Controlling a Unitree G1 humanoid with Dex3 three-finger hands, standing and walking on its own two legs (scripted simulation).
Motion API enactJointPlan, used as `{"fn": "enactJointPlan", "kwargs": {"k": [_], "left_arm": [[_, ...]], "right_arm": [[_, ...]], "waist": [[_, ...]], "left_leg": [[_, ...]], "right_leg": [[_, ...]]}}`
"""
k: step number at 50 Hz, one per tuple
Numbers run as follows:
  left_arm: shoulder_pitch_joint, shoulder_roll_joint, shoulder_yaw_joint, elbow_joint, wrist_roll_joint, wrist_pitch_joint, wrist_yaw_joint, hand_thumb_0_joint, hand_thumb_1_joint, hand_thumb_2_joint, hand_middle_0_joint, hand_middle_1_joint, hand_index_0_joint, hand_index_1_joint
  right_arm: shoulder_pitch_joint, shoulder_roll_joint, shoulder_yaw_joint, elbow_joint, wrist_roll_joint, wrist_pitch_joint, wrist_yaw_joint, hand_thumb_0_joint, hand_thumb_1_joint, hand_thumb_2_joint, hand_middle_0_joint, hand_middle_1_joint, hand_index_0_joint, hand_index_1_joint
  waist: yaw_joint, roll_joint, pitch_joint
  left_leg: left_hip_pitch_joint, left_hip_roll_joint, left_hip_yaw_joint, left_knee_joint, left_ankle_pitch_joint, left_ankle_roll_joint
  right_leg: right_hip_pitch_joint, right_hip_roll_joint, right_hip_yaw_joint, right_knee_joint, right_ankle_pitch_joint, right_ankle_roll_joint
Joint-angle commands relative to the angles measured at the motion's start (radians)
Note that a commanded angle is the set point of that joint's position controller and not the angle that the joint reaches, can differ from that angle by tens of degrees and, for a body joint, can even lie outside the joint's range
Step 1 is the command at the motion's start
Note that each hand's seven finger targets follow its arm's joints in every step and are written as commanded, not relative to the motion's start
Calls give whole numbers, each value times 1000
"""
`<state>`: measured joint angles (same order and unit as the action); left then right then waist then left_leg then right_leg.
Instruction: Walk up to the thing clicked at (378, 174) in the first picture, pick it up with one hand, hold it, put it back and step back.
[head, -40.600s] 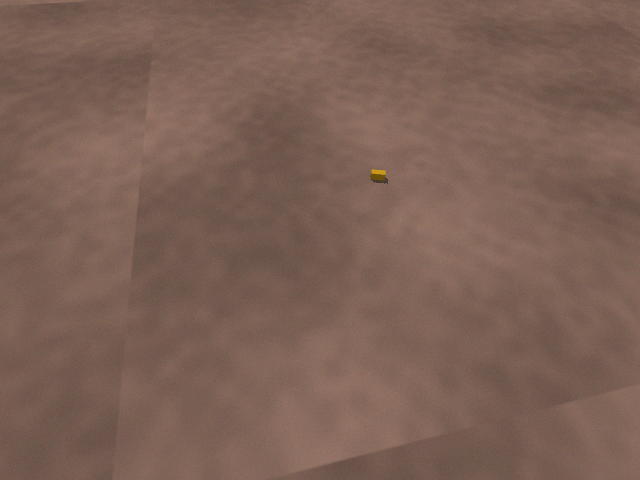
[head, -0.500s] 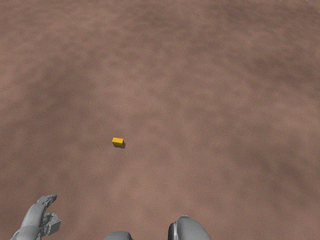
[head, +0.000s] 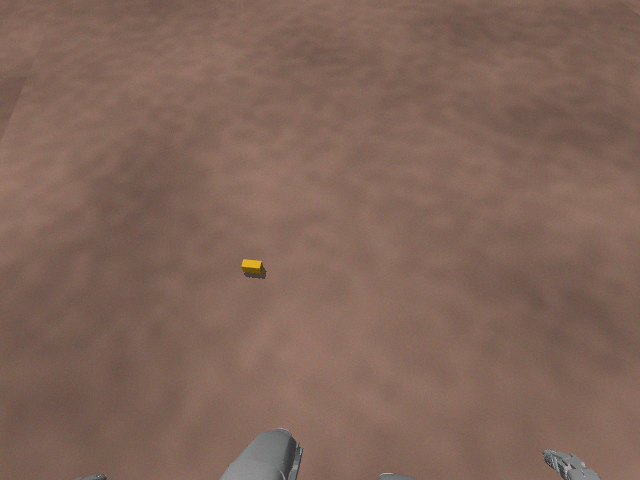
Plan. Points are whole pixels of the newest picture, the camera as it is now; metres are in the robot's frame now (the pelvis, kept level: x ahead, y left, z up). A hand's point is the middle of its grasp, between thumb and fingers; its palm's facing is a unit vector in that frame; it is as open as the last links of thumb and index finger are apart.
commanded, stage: step back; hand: left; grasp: from above
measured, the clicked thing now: (252, 266) +0.83 +0.31 -0.74
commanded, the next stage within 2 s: stand in 1.70 s
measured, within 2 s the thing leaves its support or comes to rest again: neither
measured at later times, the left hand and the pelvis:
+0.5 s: hand out of the picture -0.09 +0.27 -0.16, palm faces +0.03 -0.93 -0.37, open 7.4 cm; pelvis -0.17 -0.01 +0.00, yaw +2 degrees
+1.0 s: hand out of the picture -0.19 +0.27 -0.14, palm faces +0.05 -0.92 -0.39, open 7.4 cm; pelvis -0.24 -0.01 +0.01, yaw +3 degrees
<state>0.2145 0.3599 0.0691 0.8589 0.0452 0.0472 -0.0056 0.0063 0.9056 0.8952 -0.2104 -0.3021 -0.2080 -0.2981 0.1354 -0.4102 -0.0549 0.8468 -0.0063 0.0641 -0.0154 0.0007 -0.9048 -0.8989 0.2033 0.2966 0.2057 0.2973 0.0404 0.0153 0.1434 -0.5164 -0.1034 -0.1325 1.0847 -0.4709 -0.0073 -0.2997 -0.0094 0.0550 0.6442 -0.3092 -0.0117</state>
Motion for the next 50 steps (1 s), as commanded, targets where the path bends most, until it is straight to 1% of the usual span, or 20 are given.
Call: {"fn": "enactJointPlan", "kwargs": {"k": [1, 6, 9, 11, 12, 13, 16, 21, 24, 27, 29, 30, 31, 34, 38, 41, 43, 44, 45, 50], "left_arm": [[-117, 255, 81, -140, 3, -33, 31, 0, 900, 900, -200, -300, -200, -300], [-55, 255, 75, -140, 0, -15, 45, 0, 900, 900, -200, -300, -200, -300], [-88, 253, 62, -154, -21, 7, 36, 0, 900, 900, -200, -300, -200, -300], [-51, 180, 35, -170, -30, 10, 29, 0, 900, 900, -200, -300, -200, -300], [-141, 220, 53, -181, -31, 10, 44, 0, 900, 900, -200, -300, -200, -300], [-166, 249, 62, -168, -24, 12, 48, 0, 900, 900, -200, -300, -200, -300], [-63, 221, 59, -110, -42, 18, 33, 0, 900, 900, -200, -300, -200, -300], [-58, 189, 46, -113, -25, -13, 27, 0, 900, 900, -200, -300, -200, -300], [-43, 201, 44, -79, -22, -37, 20, 0, 900, 900, -200, -300, -200, -300], [91, 200, 48, 18, -8, -60, 23, 0, 900, 900, -200, -300, -200, -300], [68, 324, 84, 8, 9, -71, 24, 0, 900, 900, -200, -300, -200, -300], [-24, 406, 94, -29, 12, -66, 25, 0, 900, 900, -200, -300, -200, -300], [-139, 391, 91, -49, 8, -68, 28, 0, 900, 900, -200, -300, -200, -300], [-153, 265, 62, -38, 0, -79, 27, 0, 900, 900, -200, -300, -200, -300], [-62, 295, 69, -9, 11, -80, 11, 0, 900, 900, -200, -300, -200, -300], [-70, 280, 59, -7, 1, -59, 1, 0, 900, 900, -200, -300, -200, -300], [-9, 165, 22, -5, -12, -56, -2, 0, 900, 900, -200, -300, -200, -300], [-67, 175, 23, -5, -27, -55, 2, 0, 900, 900, -200, -300, -200, -300], [-126, 264, 49, -2, -16, -59, 9, 0, 900, 900, -200, -300, -200, -300], [-65, 223, 43, 23, -23, -75, -14, 0, 900, 900, -200, -300, -200, -300]], "right_arm": [[58, -169, -41, -49, -1, -36, -20, 0, -900, -900, 200, 300, 200, 300], [58, -138, -31, -63, -15, -52, -21, 0, -900, -900, 200, 300, 200, 300], [161, -147, -49, -8, -20, -59, -17, 0, -900, -900, 200, 300, 200, 300], [119, -284, -84, -24, -43, -55, -18, 0, -900, -900, 200, 300, 200, 300], [83, -363, -91, -52, -36, -50, -9, 0, -900, -900, 200, 300, 200, 300], [30, -360, -93, -64, -39, -57, -15, 0, -900, -900, 200, 300, 200, 300], [-60, -220, -51, -76, -44, -59, -24, 0, -900, -900, 200, 300, 200, 300], [30, -190, -52, -56, -27, -55, -19, 0, -900, -900, 200, 300, 200, 300], [35, -217, -60, -51, -35, -45, -7, 0, -900, -900, 200, 300, 200, 300], [-7, -226, -60, -52, -27, -23, 5, 0, -900, -900, 200, 300, 200, 300], [-4, -115, -23, -80, -23, -32, 7, 0, -900, -900, 200, 300, 200, 300], [-71, -166, -45, -79, -26, -32, -6, 0, -900, -900, 200, 300, 200, 300], [-40, -210, -65, -47, -21, -33, -3, 0, -900, -900, 200, 300, 200, 300], [4, -157, -45, 3, -9, -47, 9, 0, -900, -900, 200, 300, 200, 300], [-7, -154, -35, 5, -21, -74, 23, 0, -900, -900, 200, 300, 200, 300], [76, -144, -47, 50, -25, -102, 21, 0, -900, -900, 200, 300, 200, 300], [141, -207, -72, 72, -42, -125, 7, 0, -900, -900, 200, 300, 200, 300], [126, -297, -84, 63, -44, -126, 8, 0, -900, -900, 200, 300, 200, 300], [131, -327, -94, 65, -33, -125, 11, 0, -900, -900, 200, 300, 200, 300], [103, -227, -73, 59, -33, -132, 12, 0, -900, -900, 200, 300, 200, 300]], "waist": [[-27, -155, -128], [9, -253, -195], [-36, -178, -250], [-12, 143, -245], [-69, 209, -224], [-70, 213, -157], [11, 93, -135], [-47, 143, -179], [-77, 194, -228], [-11, 155, -258], [-9, -180, -178], [32, -210, -123], [-19, -208, -43], [-44, -126, -25], [13, -213, -48], [-22, -198, -97], [-34, 63, -188], [-53, 140, -141], [-76, 86, -75], [-47, 146, -73]], "left_leg": [[35, -22, -10, 89, 0, -20], [57, 72, 72, -329, -63, -15], [271, 66, 129, -721, 276, 15], [463, 369, -291, -714, 547, 135], [274, 500, -399, -736, 552, 294], [120, 536, -440, -771, 520, 335], [220, 335, -101, -660, 676, 220], [446, 336, -87, -597, 631, 233], [432, 312, -76, -611, 343, 217], [294, 276, -21, -498, 244, 159], [-95, 80, 61, -295, -37, 32], [35, 96, -23, -188, -107, -1], [139, 139, -56, -95, -39, -1], [91, 43, -1, -139, 71, 3], [94, 78, 78, -384, 0, -10], [295, 58, 146, -713, 97, 1], [542, 259, -222, -841, 73, 69], [495, 420, -482, -863, -121, 181], [347, 453, -518, -887, -238, 253], [345, 322, -201, -806, 93, 184]], "right_leg": [[11, -192, 152, -198, 277, -177], [254, -251, 165, -115, 469, -191], [190, -189, 87, 40, 444, -118], [-197, 5, -39, 268, -46, -15], [-166, 55, 9, 421, -342, 4], [-105, 38, 96, 566, -347, 4], [-176, 102, 140, 665, -209, -8], [-180, 48, 63, 318, -224, 37], [-59, 34, -26, 33, -207, 31], [180, 42, -55, -325, -5, -16], [236, -215, 414, -342, -180, -102], [-75, -389, 548, -395, -344, -246], [-241, -403, 534, -415, -430, -252], [-83, -190, 190, -318, -134, -152], [42, -188, 213, -334, -343, -144], [47, -172, 140, -204, -190, -125], [-135, -59, 14, 136, -80, -42], [-299, 13, -73, 200, -230, -10], [-248, -40, 18, 263, -260, -18], [-162, -44, -45, 137, -135, -11]]}}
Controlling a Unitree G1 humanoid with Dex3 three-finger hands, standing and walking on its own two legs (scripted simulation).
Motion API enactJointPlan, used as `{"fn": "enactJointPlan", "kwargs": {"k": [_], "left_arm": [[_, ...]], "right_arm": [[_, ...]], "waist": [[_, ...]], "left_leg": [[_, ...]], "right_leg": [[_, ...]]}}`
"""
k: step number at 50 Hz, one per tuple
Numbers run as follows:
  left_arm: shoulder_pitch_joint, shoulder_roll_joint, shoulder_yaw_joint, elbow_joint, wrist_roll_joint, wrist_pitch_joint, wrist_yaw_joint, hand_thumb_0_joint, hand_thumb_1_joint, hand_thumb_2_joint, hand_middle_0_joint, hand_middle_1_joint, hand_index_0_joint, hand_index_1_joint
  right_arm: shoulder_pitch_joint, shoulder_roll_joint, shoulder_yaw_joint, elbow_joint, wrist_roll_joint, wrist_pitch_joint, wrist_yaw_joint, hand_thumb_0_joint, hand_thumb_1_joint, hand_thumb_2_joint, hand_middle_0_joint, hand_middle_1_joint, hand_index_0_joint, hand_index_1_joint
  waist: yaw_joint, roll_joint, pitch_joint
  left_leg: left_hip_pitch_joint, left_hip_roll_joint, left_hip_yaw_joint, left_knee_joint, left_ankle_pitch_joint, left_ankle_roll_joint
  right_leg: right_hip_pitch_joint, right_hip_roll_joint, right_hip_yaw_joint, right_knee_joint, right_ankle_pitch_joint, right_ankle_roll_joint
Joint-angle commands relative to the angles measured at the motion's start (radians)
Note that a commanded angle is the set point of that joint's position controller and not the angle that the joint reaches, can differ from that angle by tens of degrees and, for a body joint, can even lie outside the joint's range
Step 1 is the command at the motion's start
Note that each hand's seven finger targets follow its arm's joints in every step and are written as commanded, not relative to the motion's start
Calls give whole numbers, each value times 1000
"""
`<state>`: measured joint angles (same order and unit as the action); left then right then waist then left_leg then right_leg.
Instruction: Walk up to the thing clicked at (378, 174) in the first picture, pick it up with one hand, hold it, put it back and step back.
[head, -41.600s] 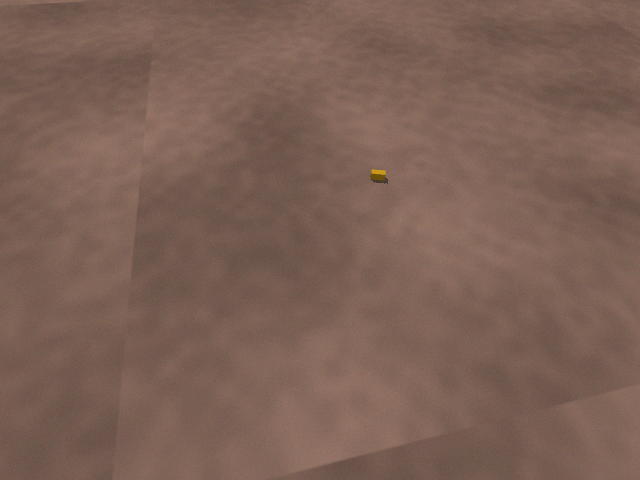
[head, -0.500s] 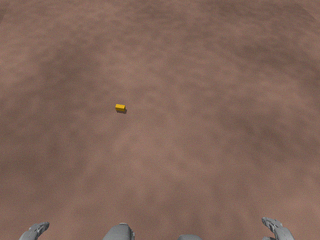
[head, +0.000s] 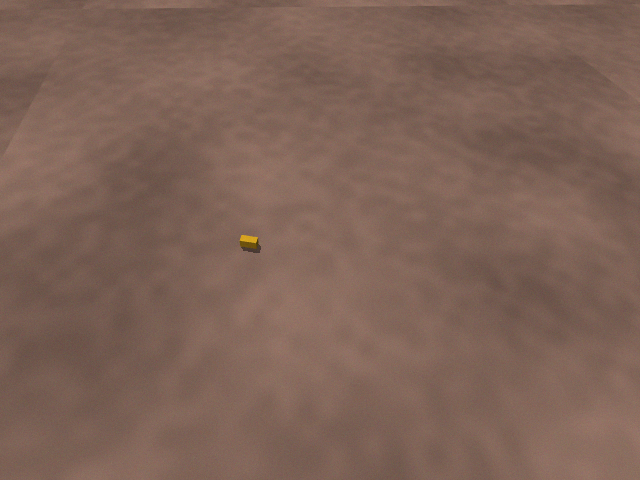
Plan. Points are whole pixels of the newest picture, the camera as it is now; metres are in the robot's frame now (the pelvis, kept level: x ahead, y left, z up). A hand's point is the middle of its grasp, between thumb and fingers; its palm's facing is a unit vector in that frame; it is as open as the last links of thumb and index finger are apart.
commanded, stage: step back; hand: left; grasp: from above
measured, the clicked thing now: (249, 241) +1.08 +0.27 -0.75
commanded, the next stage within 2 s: stand in 0.70 s
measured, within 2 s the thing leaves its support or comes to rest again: neither
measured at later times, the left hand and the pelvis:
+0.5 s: hand out of the picture +0.12 +0.26 -0.16, palm faces +0.07 -0.94 -0.35, open 7.4 cm; pelvis +0.05 -0.01 -0.01, yaw +3 degrees
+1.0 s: hand out of the picture +0.14 +0.26 -0.14, palm faces +0.02 -0.94 -0.33, open 7.4 cm; pelvis +0.06 +0.00 +0.01, yaw +2 degrees
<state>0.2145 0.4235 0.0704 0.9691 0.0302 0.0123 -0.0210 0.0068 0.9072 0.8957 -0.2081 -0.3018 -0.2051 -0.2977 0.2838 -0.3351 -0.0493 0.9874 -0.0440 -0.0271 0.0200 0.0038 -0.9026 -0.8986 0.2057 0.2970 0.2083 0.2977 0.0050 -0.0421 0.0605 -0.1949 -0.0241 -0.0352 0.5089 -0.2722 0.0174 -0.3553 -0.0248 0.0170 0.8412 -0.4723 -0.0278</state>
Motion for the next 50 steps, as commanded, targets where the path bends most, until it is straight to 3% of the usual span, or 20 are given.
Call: {"fn": "enactJointPlan", "kwargs": {"k": [1, 3, 6, 7, 8, 9, 10, 13, 18, 20, 21, 22, 23, 24, 25, 28, 33, 39, 42, 50], "left_arm": [[-71, 151, 41, -78, -9, -39, -1, 0, 900, 900, -200, -300, -200, -300], [-73, 146, 45, -74, -7, -42, 0, 0, 900, 900, -200, -300, -200, -300], [28, 141, 49, -13, -4, -53, 18, 0, 900, 900, -200, -300, -200, -300], [58, 180, 62, -4, 5, -58, 26, 0, 900, 900, -200, -300, -200, -300], [63, 248, 76, -18, 17, -65, 33, 0, 900, 900, -200, -300, -200, -300], [-31, 280, 80, -41, 14, -63, 32, 0, 900, 900, -200, -300, -200, -300], [-98, 277, 76, -66, 16, -63, 28, 0, 900, 900, -200, -300, -200, -300], [-137, 212, 56, -65, 4, -71, 28, 0, 900, 900, -200, -300, -200, -300], [-170, 206, 47, -56, -3, -67, 25, 0, 900, 900, -200, -300, -200, -300], [-173, 188, 34, -49, -12, -57, 25, 0, 900, 900, -200, -300, -200, -300], [-155, 167, 23, -44, -17, -52, 26, 0, 900, 900, -200, -300, -200, -300], [-141, 140, 13, -48, -24, -51, 27, 0, 900, 900, -200, -300, -200, -300], [-133, 119, 6, -43, -38, -46, 27, 0, 900, 900, -200, -300, -200, -300], [-138, 132, 10, -25, -42, -41, 29, 0, 900, 900, -200, -300, -200, -300], [-132, 134, 9, -8, -35, -44, 34, 0, 900, 900, -200, -300, -200, -300], [-152, 159, 9, 2, -32, -55, 33, 0, 900, 900, -200, -300, -200, -300], [-162, 151, -2, 24, -33, -46, 40, 0, 900, 900, -200, -300, -200, -300], [-161, 122, -26, 72, -27, -42, 32, 0, 900, 900, -200, -300, -200, -300], [-168, 125, -30, 82, -25, -47, 30, 0, 900, 900, -200, -300, -200, -300], [-174, 132, -33, 104, -17, -54, 27, 0, 900, 900, -200, -300, -200, -300]], "right_arm": [[-50, -297, -75, -81, 4, -37, -22, 0, -900, -900, 200, 300, 200, 300], [-66, -299, -73, -92, 3, -22, -20, 0, -900, -900, 200, 300, 200, 300], [-130, -220, -40, -114, 23, 4, -20, 0, -900, -900, 200, 300, 200, 300], [-113, -169, -22, -122, 28, 5, -24, 0, -900, -900, 200, 300, 200, 300], [-95, -135, -10, -132, 28, 5, -30, 0, -900, -900, 200, 300, 200, 300], [-73, -197, -30, -101, 19, 14, -41, 0, -900, -900, 200, 300, 200, 300], [-37, -239, -45, -79, 20, 13, -39, 0, -900, -900, 200, 300, 200, 300], [-18, -224, -40, -34, 23, 10, -30, 0, -900, -900, 200, 300, 200, 300], [-16, -201, -35, -13, 14, 3, -23, 0, -900, -900, 200, 300, 200, 300], [-10, -192, -38, 7, 13, -4, -26, 0, -900, -900, 200, 300, 200, 300], [-28, -202, -42, 10, 9, -7, -31, 0, -900, -900, 200, 300, 200, 300], [-40, -231, -46, 4, 7, -12, -37, 0, -900, -900, 200, 300, 200, 300], [-93, -263, -45, -10, 11, -17, -40, 0, -900, -900, 200, 300, 200, 300], [-153, -291, -44, -18, 18, -15, -36, 0, -900, -900, 200, 300, 200, 300], [-182, -278, -38, -13, 20, -11, -33, 0, -900, -900, 200, 300, 200, 300], [-160, -227, -21, 8, 28, -12, -38, 0, -900, -900, 200, 300, 200, 300], [-196, -228, -24, 28, 33, -6, -42, 0, -900, -900, 200, 300, 200, 300], [-255, -224, -11, 40, 39, -13, -34, 0, -900, -900, 200, 300, 200, 300], [-259, -220, -8, 47, 40, -13, -31, 0, -900, -900, 200, 300, 200, 300], [-291, -207, -5, 64, 37, -8, -18, 0, -900, -900, 200, 300, 200, 300]], "waist": [[-18, 209, 5], [-17, 235, -1], [65, 150, -37], [81, 14, -60], [75, -139, -67], [53, -74, -34], [28, -60, 11], [7, -69, 29], [1, -117, -18], [-17, -78, -51], [-15, -49, -73], [-8, 25, -108], [18, 96, -125], [30, 129, -112], [37, 134, -104], [15, 121, -154], [11, 125, -187], [10, 73, -134], [2, 51, -141], [0, 37, -81]], "left_leg": [[-14, 226, -270, -227, -106, 148], [-71, 202, -219, -196, -131, 140], [-259, 127, -119, -18, -173, 65], [-359, 57, -94, 122, -204, 31], [-421, -53, -68, 295, -258, -4], [-339, 3, -87, 379, -302, -5], [-262, 37, -80, 396, -297, -11], [-238, 48, -98, 338, -194, -5], [-101, 44, 22, 112, -120, -15], [-18, 19, 49, -54, 32, -11], [36, 42, 7, -76, 146, -1], [68, 119, -85, -76, 307, 22], [7, 210, -210, -109, 296, 69], [-73, 228, -221, -99, 238, 111], [-100, 226, -202, -81, 265, 104], [-26, 145, -86, -43, 460, 28], [77, 160, -77, -42, 611, 34], [80, 164, -85, -140, 467, 16], [124, 165, -68, -154, 479, 10], [77, 153, -67, -242, 246, -3]], "right_leg": [[-46, -17, -20, -103, 40, 7], [48, 15, -54, -207, 70, 6], [334, 37, -58, -403, 221, 0], [415, -66, 112, -456, 140, -18], [388, -263, 416, -610, -37, -76], [206, -370, 487, -654, -245, -157], [87, -380, 500, -645, -277, -206], [88, -262, 279, -603, -67, -141], [81, -229, 134, -501, 199, -123], [104, -186, 67, -396, 341, -85], [87, -165, 43, -341, 451, -55], [82, -127, 6, -277, 485, -21], [112, -61, -28, -256, 352, 14], [173, -22, -35, -281, 175, 14], [227, -41, -22, -334, 188, 8], [271, -96, -2, -342, 461, -9], [254, -91, -37, -351, 510, 0], [290, -105, -7, -455, 513, 16], [293, -114, -3, -482, 546, 17], [276, -115, 6, -566, 363, 26]]}}
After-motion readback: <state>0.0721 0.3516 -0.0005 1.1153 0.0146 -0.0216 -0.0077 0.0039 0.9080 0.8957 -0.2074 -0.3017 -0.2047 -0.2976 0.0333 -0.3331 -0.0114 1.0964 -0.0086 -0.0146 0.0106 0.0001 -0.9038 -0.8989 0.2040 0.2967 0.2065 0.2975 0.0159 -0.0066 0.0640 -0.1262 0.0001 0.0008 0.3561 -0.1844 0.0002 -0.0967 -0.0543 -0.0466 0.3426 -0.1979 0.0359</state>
